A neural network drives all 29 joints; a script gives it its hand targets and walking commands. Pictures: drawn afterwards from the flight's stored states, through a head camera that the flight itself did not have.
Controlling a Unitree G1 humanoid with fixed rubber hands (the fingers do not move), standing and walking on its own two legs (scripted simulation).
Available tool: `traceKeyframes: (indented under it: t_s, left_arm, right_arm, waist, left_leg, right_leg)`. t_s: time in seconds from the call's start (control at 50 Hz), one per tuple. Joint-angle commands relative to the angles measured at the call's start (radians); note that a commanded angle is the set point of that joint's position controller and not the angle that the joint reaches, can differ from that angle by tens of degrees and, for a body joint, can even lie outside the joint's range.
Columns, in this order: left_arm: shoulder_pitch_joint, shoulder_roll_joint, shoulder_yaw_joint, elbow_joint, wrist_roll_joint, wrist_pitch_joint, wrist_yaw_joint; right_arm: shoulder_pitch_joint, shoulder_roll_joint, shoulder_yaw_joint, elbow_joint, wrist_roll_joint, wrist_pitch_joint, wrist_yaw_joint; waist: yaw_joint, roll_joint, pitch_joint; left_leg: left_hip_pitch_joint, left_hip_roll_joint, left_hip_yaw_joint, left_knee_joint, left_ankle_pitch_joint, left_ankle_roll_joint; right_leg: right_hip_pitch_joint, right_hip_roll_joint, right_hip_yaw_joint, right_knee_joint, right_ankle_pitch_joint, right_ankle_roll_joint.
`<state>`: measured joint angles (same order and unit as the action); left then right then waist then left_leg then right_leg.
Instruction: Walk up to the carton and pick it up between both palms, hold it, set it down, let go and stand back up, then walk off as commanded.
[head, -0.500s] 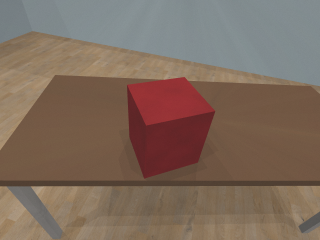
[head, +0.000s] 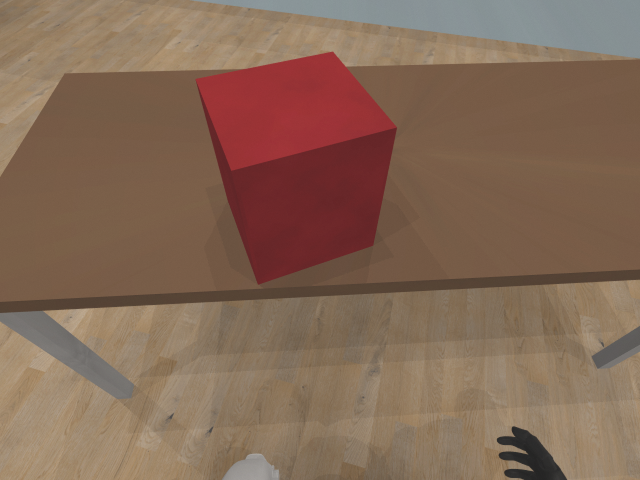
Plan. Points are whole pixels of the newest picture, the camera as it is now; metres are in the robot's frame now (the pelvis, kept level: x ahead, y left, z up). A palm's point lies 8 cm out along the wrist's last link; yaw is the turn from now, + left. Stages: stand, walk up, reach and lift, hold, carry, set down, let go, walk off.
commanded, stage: walk off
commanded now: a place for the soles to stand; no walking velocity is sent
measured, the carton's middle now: (294, 171) +0.56 +0.06 +0.04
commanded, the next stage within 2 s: none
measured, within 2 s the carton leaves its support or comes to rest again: neither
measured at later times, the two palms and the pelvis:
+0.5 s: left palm out of the picture +0.00 +0.33 -0.11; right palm out of the picture +0.01 -0.23 -0.12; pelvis -0.10 +0.04 -0.01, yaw +0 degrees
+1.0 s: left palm out of the picture -0.27 +0.53 -0.15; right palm out of the picture -0.06 -0.08 -0.03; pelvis -0.25 +0.22 +0.00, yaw -6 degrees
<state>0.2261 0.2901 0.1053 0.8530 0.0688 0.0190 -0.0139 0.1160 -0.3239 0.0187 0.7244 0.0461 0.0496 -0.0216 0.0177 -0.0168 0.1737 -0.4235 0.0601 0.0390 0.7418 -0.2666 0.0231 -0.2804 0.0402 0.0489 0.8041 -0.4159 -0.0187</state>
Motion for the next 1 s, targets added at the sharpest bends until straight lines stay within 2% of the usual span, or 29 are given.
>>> traceKeyframes:
  t_s: [0.0, 0.02, 0.12, 0.18, 0.22, 0.38, 0.44, 0.48, 0.5, 0.52, 0.54, 0.56, 0.58, 0.6, 0.62, 0.64, 0.68, 0.7, 0.74, 0.76, 0.78, 0.82, 0.86, 0.88, 0.9, 0.92, 0.94, 0.96, 0.98]
  left_arm:
    - [0.001, 0.339, 0.065, -0.147, -0.064, -0.022, 0.046]
    - [-0.072, 0.336, 0.076, -0.149, -0.063, -0.020, 0.050]
    - [-0.012, 0.293, 0.062, -0.134, -0.075, -0.029, 0.073]
    - [0.047, 0.286, 0.054, -0.124, -0.078, -0.033, 0.087]
    - [0.063, 0.282, 0.058, -0.123, -0.080, -0.033, 0.088]
    - [-0.056, 0.319, 0.069, -0.169, -0.071, -0.027, 0.092]
    - [-0.096, 0.341, 0.066, -0.178, -0.065, -0.024, 0.090]
    - [-0.141, 0.348, 0.068, -0.191, -0.065, -0.020, 0.088]
    - [-0.201, 0.343, 0.061, -0.191, -0.070, -0.016, 0.084]
    - [-0.229, 0.318, 0.048, -0.190, -0.068, -0.005, 0.084]
    - [-0.184, 0.266, 0.039, -0.155, -0.066, 0.009, 0.085]
    - [-0.106, 0.229, 0.050, -0.168, -0.070, 0.019, 0.093]
    - [-0.076, 0.293, 0.067, -0.142, -0.080, 0.021, 0.097]
    - [-0.057, 0.310, 0.067, -0.140, -0.081, 0.028, 0.094]
    - [-0.065, 0.332, 0.067, -0.121, -0.074, 0.031, 0.094]
    - [-0.092, 0.350, 0.066, -0.089, -0.079, 0.037, 0.090]
    - [0.031, 0.373, 0.062, -0.038, -0.088, 0.038, 0.084]
    - [0.060, 0.360, 0.061, -0.041, -0.080, 0.039, 0.080]
    - [0.136, 0.356, 0.067, -0.034, -0.071, 0.030, 0.076]
    - [0.198, 0.357, 0.064, -0.014, -0.064, 0.025, 0.071]
    - [0.258, 0.364, 0.076, -0.001, -0.061, 0.022, 0.069]
    - [0.439, 0.379, 0.081, 0.050, -0.056, 0.018, 0.070]
    - [0.577, 0.411, 0.104, 0.077, -0.035, 0.012, 0.086]
    - [0.464, 0.424, 0.113, 0.051, -0.043, -0.007, 0.106]
    - [0.113, 0.398, 0.114, -0.052, -0.045, -0.026, 0.111]
    - [-0.169, 0.318, 0.071, -0.149, -0.030, -0.031, 0.103]
    - [-0.288, 0.329, 0.052, -0.187, -0.046, -0.030, 0.090]
    - [-0.386, 0.327, 0.047, -0.182, -0.060, -0.018, 0.073]
    - [-0.499, 0.347, 0.072, -0.179, -0.062, -0.017, 0.065]
  right_arm:
    - [0.048, -0.221, -0.131, -0.059, -0.078, 0.018, -0.023]
    - [0.016, -0.249, -0.137, -0.057, -0.089, 0.017, -0.022]
    - [0.035, -0.265, -0.147, -0.037, -0.076, 0.032, -0.021]
    - [0.038, -0.262, -0.144, -0.050, -0.085, 0.032, -0.020]
    - [0.049, -0.255, -0.142, -0.049, -0.094, 0.033, -0.022]
    - [0.118, -0.247, -0.153, -0.082, -0.111, 0.033, -0.006]
    - [0.147, -0.252, -0.160, -0.082, -0.107, 0.025, 0.004]
    - [0.205, -0.258, -0.160, -0.068, -0.103, 0.014, 0.012]
    - [0.263, -0.262, -0.167, -0.042, -0.103, 0.010, 0.014]
    - [0.336, -0.267, -0.174, -0.013, -0.100, 0.001, 0.012]
    - [0.283, -0.283, -0.177, -0.009, -0.103, 0.002, 0.010]
    - [0.196, -0.319, -0.171, -0.052, -0.117, -0.006, 0.010]
    - [0.094, -0.316, -0.158, -0.066, -0.109, -0.011, 0.006]
    - [0.037, -0.336, -0.166, -0.091, -0.108, -0.013, 0.000]
    - [0.023, -0.364, -0.176, -0.105, -0.103, -0.017, -0.011]
    - [-0.030, -0.332, -0.169, -0.108, -0.102, -0.022, -0.011]
    - [-0.092, -0.307, -0.168, -0.124, -0.099, -0.028, -0.014]
    - [-0.093, -0.287, -0.166, -0.130, -0.102, -0.029, -0.020]
    - [-0.095, -0.263, -0.169, -0.143, -0.095, -0.031, -0.025]
    - [-0.089, -0.262, -0.168, -0.145, -0.092, -0.029, -0.022]
    - [-0.139, -0.263, -0.172, -0.152, -0.091, -0.024, -0.022]
    - [-0.251, -0.280, -0.178, -0.158, -0.077, -0.009, -0.022]
    - [-0.309, -0.315, -0.194, -0.181, -0.070, 0.010, -0.025]
    - [-0.259, -0.290, -0.194, -0.160, -0.056, 0.014, -0.030]
    - [-0.031, -0.218, -0.188, -0.106, -0.031, -0.005, -0.026]
    - [0.160, -0.214, -0.182, -0.058, -0.058, -0.026, -0.036]
    - [0.230, -0.288, -0.199, -0.010, -0.041, -0.036, -0.035]
    - [0.305, -0.315, -0.205, 0.027, -0.027, -0.043, -0.030]
    - [0.436, -0.323, -0.182, 0.053, -0.026, -0.043, -0.019]
  waist:
    - [-0.030, -0.095, -0.127]
    - [-0.019, -0.152, -0.073]
    - [0.010, -0.181, -0.142]
    - [0.025, -0.116, -0.218]
    - [0.032, -0.120, -0.231]
    - [0.002, -0.153, -0.209]
    - [-0.007, -0.178, -0.161]
    - [-0.046, -0.202, -0.197]
    - [-0.107, -0.181, -0.211]
    - [-0.166, -0.097, -0.223]
    - [-0.149, 0.103, -0.186]
    - [-0.077, 0.238, -0.169]
    - [-0.026, 0.104, -0.123]
    - [-0.013, 0.114, -0.124]
    - [-0.025, 0.159, -0.070]
    - [-0.010, 0.134, -0.026]
    - [0.020, 0.151, -0.053]
    - [0.028, 0.114, -0.073]
    - [0.041, 0.167, -0.163]
    - [0.050, 0.256, -0.209]
    - [0.081, 0.309, -0.234]
    - [0.179, 0.456, -0.292]
    - [0.290, 0.397, -0.358]
    - [0.281, 0.046, -0.302]
    - [0.093, -0.446, -0.273]
    - [-0.079, -0.215, -0.135]
    - [-0.141, -0.090, -0.145]
    - [-0.232, -0.056, -0.147]
    - [-0.253, -0.140, -0.114]
  left_leg:
    - [-0.091, -0.115, -0.160, 0.439, -0.295, -0.001]
    - [-0.114, -0.131, -0.202, 0.432, -0.276, -0.008]
    - [-0.159, -0.200, -0.266, 0.484, -0.203, -0.028]
    - [-0.200, -0.210, -0.277, 0.498, -0.204, -0.034]
    - [-0.200, -0.208, -0.277, 0.517, -0.218, -0.042]
    - [-0.085, -0.151, -0.281, 0.536, -0.292, -0.035]
    - [-0.032, -0.094, -0.275, 0.375, -0.330, -0.020]
    - [0.122, -0.054, -0.241, 0.194, -0.316, 0.011]
    - [0.264, -0.030, -0.255, 0.035, -0.231, 0.027]
    - [0.367, -0.025, -0.266, -0.140, -0.136, 0.035]
    - [0.372, 0.043, -0.428, -0.237, -0.135, 0.051]
    - [0.198, 0.198, -0.700, -0.343, 0.021, 0.071]
    - [0.078, 0.213, -0.714, -0.401, -0.050, 0.053]
    - [0.016, 0.245, -0.718, -0.440, -0.169, 0.068]
    - [-0.065, 0.247, -0.731, -0.514, -0.370, 0.015]
    - [-0.091, 0.166, -0.667, -0.546, -0.516, -0.074]
    - [0.027, 0.119, -0.564, -0.565, -0.499, -0.198]
    - [0.088, 0.113, -0.540, -0.556, -0.427, -0.230]
    - [0.216, 0.066, -0.431, -0.539, -0.229, -0.292]
    - [0.252, 0.020, -0.335, -0.565, -0.043, -0.378]
    - [0.271, 0.014, -0.296, -0.550, 0.167, -0.412]
    - [0.258, -0.034, -0.151, -0.463, 0.714, -0.538]
    - [0.366, -0.145, -0.065, 0.012, 1.035, -0.581]
    - [0.379, -0.205, -0.083, 0.581, 0.835, -0.449]
    - [0.246, -0.166, -0.360, 0.994, -0.332, -0.135]
    - [0.199, -0.069, -0.592, 0.824, -0.646, 0.039]
    - [0.273, -0.036, -0.618, 0.747, -0.607, 0.075]
    - [0.303, -0.042, -0.602, 0.620, -0.534, 0.074]
    - [0.216, -0.059, -0.592, 0.455, -0.457, 0.041]
  right_leg:
    - [-0.017, -0.311, 0.484, -0.443, 0.597, -0.114]
    - [-0.053, -0.292, 0.472, -0.445, 0.586, -0.075]
    - [0.206, -0.224, 0.377, -0.349, 0.770, 0.015]
    - [0.336, -0.280, 0.415, -0.287, 0.842, -0.030]
    - [0.337, -0.296, 0.430, -0.286, 0.830, -0.062]
    - [0.106, -0.351, 0.443, -0.302, 0.545, -0.245]
    - [0.006, -0.365, 0.418, -0.302, 0.467, -0.242]
    - [-0.088, -0.334, 0.331, -0.264, 0.449, -0.194]
    - [-0.200, -0.270, 0.291, -0.201, 0.375, -0.144]
    - [-0.285, -0.167, 0.242, -0.060, 0.318, -0.085]
    - [-0.398, 0.020, 0.166, 0.185, -0.088, -0.037]
    - [-0.424, 0.152, 0.167, 0.423, -0.246, 0.003]
    - [-0.349, 0.147, 0.247, 0.468, -0.200, -0.006]
    - [-0.323, 0.147, 0.267, 0.509, -0.178, -0.006]
    - [-0.291, 0.137, 0.299, 0.538, -0.127, -0.008]
    - [-0.303, 0.131, 0.312, 0.538, -0.045, -0.002]
    - [-0.338, 0.129, 0.252, 0.520, 0.019, 0.013]
    - [-0.334, 0.133, 0.238, 0.508, 0.043, 0.020]
    - [-0.259, 0.114, 0.177, 0.420, 0.035, 0.029]
    - [-0.155, 0.127, 0.114, 0.333, 0.000, 0.032]
    - [-0.085, 0.122, 0.091, 0.266, -0.028, 0.039]
    - [0.130, 0.115, 0.015, 0.025, -0.137, 0.003]
    - [0.216, 0.031, -0.030, -0.424, -0.001, -0.116]
    - [0.068, -0.133, 0.177, -0.645, 0.122, -0.190]
    - [-0.159, -0.349, 0.638, -0.376, 0.474, -0.271]
    - [-0.388, -0.377, 0.742, -0.228, 0.611, -0.288]
    - [-0.494, -0.371, 0.725, -0.253, 0.410, -0.316]
    - [-0.498, -0.308, 0.604, -0.252, 0.260, -0.292]
    - [-0.342, -0.214, 0.409, -0.172, 0.314, -0.193]
